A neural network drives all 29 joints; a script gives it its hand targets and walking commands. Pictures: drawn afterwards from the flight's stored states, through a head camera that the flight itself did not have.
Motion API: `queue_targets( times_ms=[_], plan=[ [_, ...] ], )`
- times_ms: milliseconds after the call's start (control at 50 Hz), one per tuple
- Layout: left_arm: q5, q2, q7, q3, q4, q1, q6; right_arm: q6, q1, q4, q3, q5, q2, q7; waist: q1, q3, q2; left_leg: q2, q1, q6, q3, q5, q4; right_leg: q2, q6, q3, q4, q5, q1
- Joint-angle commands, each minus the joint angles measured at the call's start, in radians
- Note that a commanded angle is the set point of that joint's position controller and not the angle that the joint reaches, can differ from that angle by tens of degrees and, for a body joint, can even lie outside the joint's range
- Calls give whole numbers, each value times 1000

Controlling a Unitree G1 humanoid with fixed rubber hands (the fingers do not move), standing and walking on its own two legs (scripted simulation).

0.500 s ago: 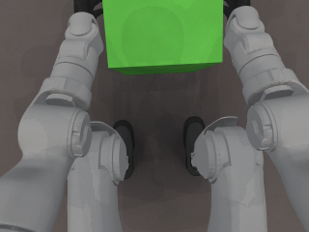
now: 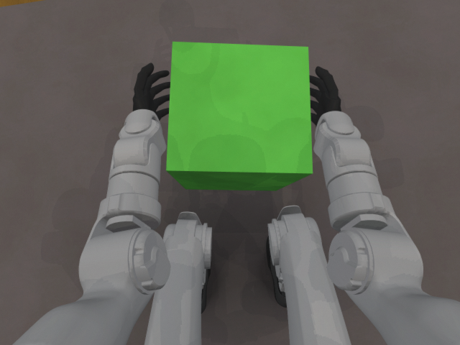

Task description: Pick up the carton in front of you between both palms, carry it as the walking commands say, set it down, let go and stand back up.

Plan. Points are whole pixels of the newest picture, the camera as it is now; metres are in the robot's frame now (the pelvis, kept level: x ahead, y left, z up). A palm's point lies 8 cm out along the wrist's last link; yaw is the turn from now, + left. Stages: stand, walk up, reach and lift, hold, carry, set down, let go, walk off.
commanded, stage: reach and lift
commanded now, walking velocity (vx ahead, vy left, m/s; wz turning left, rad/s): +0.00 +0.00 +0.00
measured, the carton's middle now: (235, 131) +0.47 -0.01 -0.15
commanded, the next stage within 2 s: none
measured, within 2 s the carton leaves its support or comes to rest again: neither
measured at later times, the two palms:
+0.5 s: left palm (105, 81) +0.46 +0.14 +0.09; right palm (374, 84) +0.45 -0.16 +0.07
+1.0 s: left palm out of the picture +0.42 +0.14 +0.24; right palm out of the picture +0.40 -0.16 +0.23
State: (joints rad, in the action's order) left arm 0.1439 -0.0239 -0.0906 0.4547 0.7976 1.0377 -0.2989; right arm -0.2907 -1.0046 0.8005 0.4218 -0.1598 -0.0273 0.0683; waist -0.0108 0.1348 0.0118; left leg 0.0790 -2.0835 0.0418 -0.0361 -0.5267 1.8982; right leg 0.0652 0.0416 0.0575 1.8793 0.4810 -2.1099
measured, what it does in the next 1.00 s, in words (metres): rises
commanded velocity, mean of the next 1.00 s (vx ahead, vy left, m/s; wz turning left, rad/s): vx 0.00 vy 0.00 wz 0.00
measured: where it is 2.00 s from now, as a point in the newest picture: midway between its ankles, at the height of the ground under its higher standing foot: (239, 286)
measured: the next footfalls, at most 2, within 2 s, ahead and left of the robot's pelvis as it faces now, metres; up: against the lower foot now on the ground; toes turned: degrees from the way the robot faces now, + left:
none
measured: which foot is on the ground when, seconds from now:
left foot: down 0.00-1.00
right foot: down 0.00-1.00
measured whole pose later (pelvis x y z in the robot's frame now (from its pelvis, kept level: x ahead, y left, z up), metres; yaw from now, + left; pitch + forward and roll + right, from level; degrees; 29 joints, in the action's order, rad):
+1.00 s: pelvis +0.09 +0.00 +0.26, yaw +0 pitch +18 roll +0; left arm 0.20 0.14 -0.03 0.34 0.53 0.40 -0.36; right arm -0.38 -0.34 0.48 0.32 -0.21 0.15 0.04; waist 0.00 0.17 0.01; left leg 0.05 -0.84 0.01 -0.07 -0.38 0.91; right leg 0.03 0.01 0.06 0.90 0.35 -0.86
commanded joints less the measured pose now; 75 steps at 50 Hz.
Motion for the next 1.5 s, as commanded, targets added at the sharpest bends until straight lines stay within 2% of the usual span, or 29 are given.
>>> queue_targets(
  times_ms=[0, 40, 60, 120, 140, 180, 220, 240, 280, 320, 340, 360, 380, 440, 480, 500, 520, 540, 600, 720, 760, 780, 900, 1020, 1060, 1160, 1260, 1320, 1480],
  plan=[
    [-99, 1050, 253, -457, -34, 649, 15, 1, -616, -57, -412, 79, 978, -237, -42, 935, 11, 111, 486, -25, 108, 40, -263, 110, -52, -121, -247, -34, 584],
    [-68, 1109, 255, -426, 59, 546, 2, 5, -718, -121, -470, 96, 957, -252, 7, 923, 54, 110, 494, -25, 108, 101, -286, 103, -35, -127, -235, -77, 575],
    [-30, 1063, 252, -419, 24, 546, -2, -26, -643, -38, -450, 60, 1020, -257, -16, 922, -37, 109, 528, -41, 94, 52, -315, 105, -17, -146, -266, -47, 565],
    [-82, 1143, 248, -509, -61, 546, -8, -26, -536, -78, -493, 110, 1074, -287, -24, 1043, 6, 113, 658, -15, 107, 157, -351, 112, -22, -147, -305, -165, 683],
    [-90, 1116, 238, -512, -91, 516, -1, -38, -504, -64, -519, 112, 1098, -279, 43, 1055, -32, 115, 665, -25, 97, 224, -352, 107, -10, -127, -290, -211, 699],
    [-95, 1139, 240, -525, -37, 429, -19, -43, -473, -62, -505, 123, 1054, -286, -10, 996, -13, 104, 754, -19, 72, 201, -409, 107, -12, -144, -317, -174, 713],
    [-91, 1151, 252, -557, -121, 436, -22, -39, -476, -117, -542, 135, 1078, -284, 33, 948, -20, 109, 707, -14, 92, 206, -411, 105, -12, -118, -367, -181, 736],
    [-115, 1196, 253, -597, -55, 402, -33, -39, -446, -136, -555, 119, 1061, -280, -62, 975, -14, 107, 781, -10, 74, 214, -430, 108, -8, -126, -393, -197, 780],
    [-123, 1152, 258, -634, -167, 433, -25, -44, -409, -149, -586, 132, 1116, -282, 2, 1014, 6, 104, 791, -16, 72, 227, -454, 108, -11, -108, -403, -221, 840],
    [-135, 1180, 256, -658, -171, 366, -28, -43, -416, -219, -600, 118, 1082, -269, -43, 999, 2, 107, 841, -15, 54, 202, -487, 104, -16, -119, -435, -175, 829],
    [-131, 1181, 259, -658, -169, 416, -33, -46, -409, -185, -604, 128, 1094, -268, -5, 970, 57, 114, 853, -6, 73, 187, -500, 111, -30, -100, -448, -175, 841],
    [-140, 1176, 264, -630, -142, 359, -33, -43, -474, -266, -662, 178, 1105, -263, 0, 964, -50, 107, 887, -18, 63, 208, -512, 112, -9, -106, -481, -169, 870],
    [-132, 1161, 263, -646, -162, 367, -34, -52, -405, -197, -655, 176, 1158, -264, 40, 939, -20, 107, 863, -23, 74, 165, -535, 105, -13, -90, -502, -157, 911],
    [-136, 1182, 266, -628, -178, 337, -26, -60, -346, -165, -641, 149, 1187, -254, -5, 913, -64, 103, 920, -40, 41, 150, -587, 106, -9, -79, -548, -145, 987],
    [-128, 1209, 270, -651, -154, 228, -35, -47, -278, -199, -670, 151, 1159, -258, 56, 891, -50, 112, 963, -22, 68, 233, -621, 106, -5, -78, -594, -192, 1024],
    [-139, 1189, 281, -662, -170, 263, -25, -52, -207, -168, -625, 110, 1168, -254, -42, 873, -42, 105, 913, -23, 42, 228, -613, 97, -14, -55, -610, -244, 1100],
    [-116, 1160, 285, -655, -123, 174, -42, -50, -197, -165, -617, 122, 1181, -254, 16, 785, -30, 97, 957, -19, 38, 219, -664, 99, -13, -63, -634, -214, 1048],
    [-96, 1214, 283, -645, -73, 168, -47, -43, -187, -177, -615, 109, 1152, -257, 1, 755, 52, 98, 941, -16, 53, 211, -677, 91, -31, -29, -659, -231, 1087],
    [-59, 1140, 301, -557, -73, 121, -38, -48, -203, -192, -608, 95, 1147, -247, 27, 673, -69, 93, 1006, -39, 30, 179, -750, 87, -7, -53, -736, -155, 1107],
    [-96, 1177, 296, -622, -144, 130, -14, -29, -167, -237, -649, 98, 1166, -259, -14, 697, -35, 76, 1158, -41, 5, 224, -835, 81, -25, -28, -818, -210, 1286],
    [-100, 1206, 288, -681, -199, 50, -37, -53, -59, -198, -677, 98, 1217, -263, 42, 677, 7, 87, 1215, -30, 3, 248, -899, 72, -44, -12, -858, -249, 1349],
    [-93, 1212, 292, -667, -175, 10, -42, -58, -16, -241, -671, 78, 1226, -269, -22, 666, -41, 75, 1260, -33, -11, 281, -914, 78, -30, -23, -905, -277, 1374],
    [-89, 1185, 302, -697, -205, -132, -56, -70, 104, -257, -733, 111, 1204, -272, 38, 571, -18, 73, 1404, -35, -23, 438, -1046, 58, -36, 16, -1038, -437, 1566],
    [-56, 1170, 306, -714, -288, -203, -74, -103, 147, -326, -741, 94, 1170, -277, 22, 417, -15, 48, 1598, -48, -53, 506, -1206, 47, -21, 17, -1169, -492, 1665],
    [-94, 1187, 316, -746, -273, -222, -105, -120, 213, -352, -751, 101, 1178, -273, -19, 376, -42, 41, 1665, -46, -49, 434, -1231, 40, -40, 33, -1222, -420, 1762],
    [-113, 1206, 317, -801, -354, -203, -181, -188, 214, -367, -758, 130, 1186, -280, 14, 309, 42, 37, 1787, -32, -43, 499, -1351, 28, -45, 28, -1318, -486, 1896],
    [-114, 1199, 331, -750, -374, -271, -249, -264, 224, -430, -739, 108, 1124, -289, -24, 185, -47, 15, 1907, -34, -56, 475, -1446, 34, -40, -3, -1427, -410, 1950],
    [-35, 1128, 329, -649, -310, -299, -289, -300, 232, -387, -670, 78, 1121, -306, 31, 31, -6, 17, 1840, -38, -38, 336, -1513, 24, -40, 3, -1477, -321, 1986],
    [-56, 1141, 360, -646, -371, -123, -289, -319, 78, -411, -649, 72, 1132, -322, 8, 75, -17, 9, 1878, -50, -28, 273, -1524, 19, -43, -11, -1493, -270, 2055]
  ],
)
